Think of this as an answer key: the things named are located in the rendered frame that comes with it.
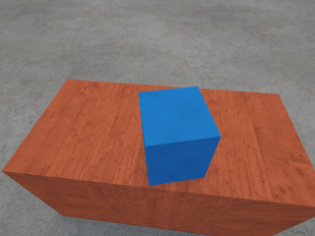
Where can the pedestal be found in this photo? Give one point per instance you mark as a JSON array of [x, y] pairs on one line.
[[85, 157]]

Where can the carton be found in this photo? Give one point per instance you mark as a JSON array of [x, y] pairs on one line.
[[179, 133]]

